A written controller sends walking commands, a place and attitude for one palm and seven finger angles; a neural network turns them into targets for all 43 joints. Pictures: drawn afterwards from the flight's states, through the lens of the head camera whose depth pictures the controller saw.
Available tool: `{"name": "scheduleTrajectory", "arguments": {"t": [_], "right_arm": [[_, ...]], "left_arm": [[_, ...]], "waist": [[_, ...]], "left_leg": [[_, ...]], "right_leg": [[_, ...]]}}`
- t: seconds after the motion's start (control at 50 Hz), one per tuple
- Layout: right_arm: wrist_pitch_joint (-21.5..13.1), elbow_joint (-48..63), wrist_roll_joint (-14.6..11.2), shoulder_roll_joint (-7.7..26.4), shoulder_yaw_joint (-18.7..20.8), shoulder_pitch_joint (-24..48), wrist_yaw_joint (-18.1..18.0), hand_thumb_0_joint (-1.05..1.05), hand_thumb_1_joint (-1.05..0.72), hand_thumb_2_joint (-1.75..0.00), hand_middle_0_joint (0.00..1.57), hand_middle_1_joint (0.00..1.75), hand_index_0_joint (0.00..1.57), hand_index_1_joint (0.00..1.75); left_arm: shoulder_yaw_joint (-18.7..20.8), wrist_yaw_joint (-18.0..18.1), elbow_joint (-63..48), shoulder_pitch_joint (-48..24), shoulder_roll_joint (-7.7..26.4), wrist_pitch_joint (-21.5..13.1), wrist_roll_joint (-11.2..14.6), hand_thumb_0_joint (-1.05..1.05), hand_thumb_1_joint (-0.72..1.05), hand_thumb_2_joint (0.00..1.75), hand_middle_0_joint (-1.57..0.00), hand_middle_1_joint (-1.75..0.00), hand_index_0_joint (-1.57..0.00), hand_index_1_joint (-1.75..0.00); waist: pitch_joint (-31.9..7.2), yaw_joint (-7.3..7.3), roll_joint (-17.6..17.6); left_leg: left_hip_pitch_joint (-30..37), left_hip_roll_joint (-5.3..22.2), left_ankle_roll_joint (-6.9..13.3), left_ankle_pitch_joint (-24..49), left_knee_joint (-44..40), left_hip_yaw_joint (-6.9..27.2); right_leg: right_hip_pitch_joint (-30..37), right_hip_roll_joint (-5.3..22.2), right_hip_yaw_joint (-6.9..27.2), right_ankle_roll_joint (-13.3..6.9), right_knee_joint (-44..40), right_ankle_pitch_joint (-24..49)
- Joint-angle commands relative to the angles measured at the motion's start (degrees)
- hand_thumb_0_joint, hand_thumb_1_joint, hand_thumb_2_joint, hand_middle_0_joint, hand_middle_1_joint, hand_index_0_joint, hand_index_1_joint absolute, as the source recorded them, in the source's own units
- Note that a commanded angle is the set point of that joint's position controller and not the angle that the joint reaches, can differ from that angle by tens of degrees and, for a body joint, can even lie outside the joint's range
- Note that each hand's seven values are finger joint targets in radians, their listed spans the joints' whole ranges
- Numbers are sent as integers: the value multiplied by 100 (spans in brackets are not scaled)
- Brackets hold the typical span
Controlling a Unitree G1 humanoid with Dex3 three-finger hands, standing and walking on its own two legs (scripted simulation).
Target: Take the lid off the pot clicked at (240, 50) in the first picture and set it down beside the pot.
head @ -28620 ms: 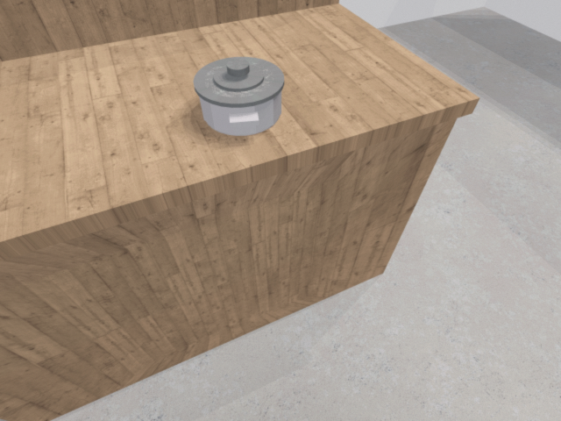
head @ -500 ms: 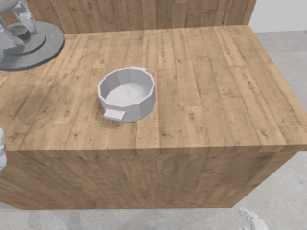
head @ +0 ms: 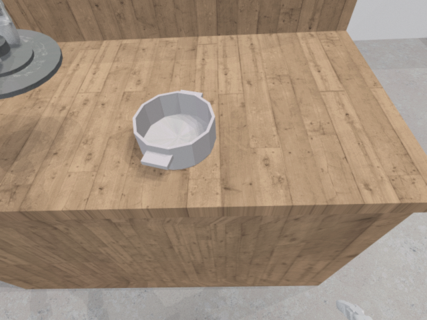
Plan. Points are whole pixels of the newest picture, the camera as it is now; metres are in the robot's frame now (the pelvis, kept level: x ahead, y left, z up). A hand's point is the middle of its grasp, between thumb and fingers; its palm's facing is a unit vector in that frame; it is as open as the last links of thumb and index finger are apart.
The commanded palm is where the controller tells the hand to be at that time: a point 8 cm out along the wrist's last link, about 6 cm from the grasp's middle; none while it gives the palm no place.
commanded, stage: lower the lid onto the table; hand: left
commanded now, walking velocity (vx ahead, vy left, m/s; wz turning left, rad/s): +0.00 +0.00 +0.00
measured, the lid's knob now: out of the picture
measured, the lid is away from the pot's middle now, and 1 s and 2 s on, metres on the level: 0.25 0.23 0.23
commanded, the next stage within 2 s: none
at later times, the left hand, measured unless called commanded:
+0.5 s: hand (7, 61) +0.44 +0.30 +0.27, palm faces -0.16 -0.08 -0.98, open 7.4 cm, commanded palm +0.41 +0.31 +0.34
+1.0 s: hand (16, 88) +0.42 +0.31 +0.23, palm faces -0.25 -0.10 -0.96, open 7.4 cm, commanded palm +0.41 +0.31 +0.30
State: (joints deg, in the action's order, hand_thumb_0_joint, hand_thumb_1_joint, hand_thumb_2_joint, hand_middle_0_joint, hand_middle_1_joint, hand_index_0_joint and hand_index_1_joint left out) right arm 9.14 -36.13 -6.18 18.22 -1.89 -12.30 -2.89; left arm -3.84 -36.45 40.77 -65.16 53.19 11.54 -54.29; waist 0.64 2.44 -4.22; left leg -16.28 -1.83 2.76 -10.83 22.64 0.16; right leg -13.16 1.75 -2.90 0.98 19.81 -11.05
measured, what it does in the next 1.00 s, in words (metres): stands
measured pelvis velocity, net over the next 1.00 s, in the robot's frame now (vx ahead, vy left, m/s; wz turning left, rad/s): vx -0.01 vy -0.01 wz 0.00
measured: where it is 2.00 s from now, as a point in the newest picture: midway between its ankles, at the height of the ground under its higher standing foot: outside the picture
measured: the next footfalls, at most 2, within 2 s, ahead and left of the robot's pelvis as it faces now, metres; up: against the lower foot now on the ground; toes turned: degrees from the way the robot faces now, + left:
none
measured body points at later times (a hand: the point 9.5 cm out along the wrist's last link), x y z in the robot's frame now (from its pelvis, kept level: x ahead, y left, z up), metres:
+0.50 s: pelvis +0.00 +0.00 +0.00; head +0.04 -0.03 +0.45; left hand +0.44 +0.30 +0.32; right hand +0.11 -0.27 -0.13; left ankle +0.00 +0.09 -0.75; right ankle -0.02 -0.14 -0.75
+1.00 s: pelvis -0.01 -0.01 +0.00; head +0.03 -0.03 +0.45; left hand +0.43 +0.31 +0.29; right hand +0.11 -0.27 -0.12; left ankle +0.00 +0.09 -0.75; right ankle -0.02 -0.14 -0.75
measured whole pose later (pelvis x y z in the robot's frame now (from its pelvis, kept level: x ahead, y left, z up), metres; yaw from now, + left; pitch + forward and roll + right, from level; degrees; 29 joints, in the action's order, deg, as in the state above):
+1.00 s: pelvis -0.01 -0.01 +0.00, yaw +0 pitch +3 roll -1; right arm 8.3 -35.5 -6.3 17.6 -2.1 -11.5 -2.7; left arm -4.8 -34.4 44.0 -58.6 48.4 11.1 -52.3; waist 0.8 3.2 -4.1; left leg -16.7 -1.3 2.3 -11.4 24.7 0.6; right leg -13.4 1.2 -3.3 0.5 21.6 -11.5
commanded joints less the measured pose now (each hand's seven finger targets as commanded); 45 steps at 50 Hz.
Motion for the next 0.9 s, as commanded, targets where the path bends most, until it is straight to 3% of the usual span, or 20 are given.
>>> {"name": "scheduleTrajectory", "arguments": {"t": [0.0,0.06,0.12,0.16,0.18,0.26,0.28,0.36,0.38,0.42,0.48,0.56,0.6,0.66,0.68,0.7,0.78,0.84,0.86,0.88], "right_arm": [[-296,699,37,746,263,210,-2,0,-90,-90,20,30,20,30],[-311,683,-12,832,263,81,24,0,-90,-90,20,30,20,30],[-365,732,-5,729,240,180,2,0,-90,-90,20,30,20,30],[-368,690,20,828,254,47,7,0,-90,-90,20,30,20,30],[-385,736,24,772,241,89,20,0,-90,-90,20,30,20,30],[-408,808,34,802,280,100,35,0,-90,-90,20,30,20,30],[-420,828,50,762,266,91,48,0,-90,-90,20,30,20,30],[-332,824,-10,814,290,113,75,0,-90,-90,20,30,20,30],[-336,886,-2,777,278,194,90,0,-90,-90,20,30,20,30],[-330,896,-6,724,267,266,60,0,-90,-90,20,30,20,30],[-338,879,13,769,278,180,51,0,-90,-90,20,30,20,30],[-343,899,12,785,321,243,65,0,-90,-90,20,30,20,30],[-297,826,24,767,295,269,54,0,-90,-90,20,30,20,30],[-282,870,-20,792,307,333,63,0,-90,-90,20,30,20,30],[-299,849,0,744,303,266,47,0,-90,-90,20,30,20,30],[-278,816,16,762,287,308,23,0,-90,-90,20,30,20,30],[-326,828,3,720,288,291,16,0,-90,-90,20,30,20,30],[-269,723,15,763,262,255,-13,0,-90,-90,20,30,20,30],[-260,730,2,807,274,224,0,0,-90,-90,20,30,20,30],[-270,731,1,765,272,199,2,0,-90,-90,20,30,20,30]], "left_arm": [[720,391,-1084,-3273,1792,196,-170,0,60,110,-101,-97,-94,-91],[429,372,-642,-2899,1481,301,-83,0,60,110,-101,-97,-94,-91],[427,424,-1046,-3411,1521,344,-217,0,60,110,-101,-97,-94,-91],[545,432,-753,-3011,1633,335,-146,0,60,110,-101,-97,-94,-91],[818,481,-1197,-3368,1999,296,-247,0,60,110,-101,-97,-94,-91],[735,460,-1128,-2823,1702,298,-89,0,60,110,-101,-97,-94,-91],[1095,498,-1314,-2881,2149,277,-201,0,60,110,-101,-97,-94,-91],[634,397,-838,-2301,1493,304,0,0,60,110,-101,-97,-94,-91],[914,445,-1528,-2746,1909,272,-80,0,60,110,-101,-97,-94,-91],[698,443,-1487,-2852,1628,302,-80,0,60,110,-101,-97,-94,-91],[1112,499,-1597,-2664,2106,240,-88,0,60,110,-101,-97,-94,-91],[789,465,-1674,-2255,1538,216,114,0,60,110,-101,-97,-94,-91],[1009,456,-1341,-2206,1769,225,15,0,60,110,-101,-97,-94,-91],[572,449,-1486,-2247,1334,195,167,0,60,110,-101,-97,-94,-91],[799,509,-1726,-2517,1626,175,64,0,60,110,-101,-97,-94,-91],[888,500,-1388,-2446,1698,168,31,0,60,110,-101,-97,-94,-91],[704,554,-1721,-2705,1535,71,73,0,60,110,-101,-97,-94,-91],[846,531,-868,-2360,1664,44,39,0,60,110,-101,-97,-94,-91],[573,525,-738,-2233,1377,18,126,0,60,110,-101,-97,-94,-91],[729,555,-931,-2473,1599,-20,50,0,60,110,-101,-97,-94,-91]], "waist": [[-2526,58,-492],[-2268,98,-286],[-2545,98,-242],[-2455,88,-221],[-2762,-4,-173],[-2737,4,-429],[-2844,-82,-248],[-2289,37,-114],[-2659,-59,-209],[-2560,42,-369],[-2727,-31,-263],[-2662,32,-534],[-2384,30,-146],[-2303,96,-405],[-2558,50,-300],[-2383,79,-204],[-2575,87,-428],[-2170,94,-36],[-2102,150,-150],[-2219,106,-5]], "left_leg": [[1623,-60,239,2404,84,165],[1458,-26,196,2127,10,169],[1565,-49,223,2140,25,149],[1476,-38,222,2141,49,153],[1495,-40,207,2248,11,159],[1634,-28,230,2789,169,194],[1576,-27,213,2720,146,181],[1388,-2,217,2494,139,148],[1502,-10,210,2538,110,161],[1572,-31,227,2519,150,165],[1487,-49,232,2344,143,161],[1697,-43,242,2781,275,215],[1446,-54,247,2295,220,159],[1468,-62,235,1987,155,177],[1507,-69,227,1968,133,179],[1374,-96,259,1808,149,141],[1564,-86,221,1871,116,218],[1125,-107,235,1346,53,132],[1108,-105,223,1324,56,130],[1084,-90,218,1235,8,131]], "right_leg": [[381,-355,-51,-378,36,1438],[266,-333,-105,-372,-8,1269],[381,-341,-66,-351,90,1350],[389,-334,-75,-367,38,1375],[630,-347,-30,-349,127,1476],[470,-318,-56,-363,145,1614],[630,-334,-20,-338,204,1619],[339,-319,-93,-330,119,1547],[562,-329,-27,-317,193,1600],[380,-341,-69,-330,205,1522],[595,-358,-19,-329,200,1513],[372,-343,-62,-351,180,1608],[371,-380,-73,-322,160,1509],[237,-348,-85,-349,100,1270],[418,-381,-58,-334,159,1310],[402,-393,-68,-343,133,1318],[380,-392,-52,-350,152,1246],[409,-394,-78,-331,96,1136],[335,-371,-95,-352,66,1123],[487,-376,-53,-319,91,1107]]}}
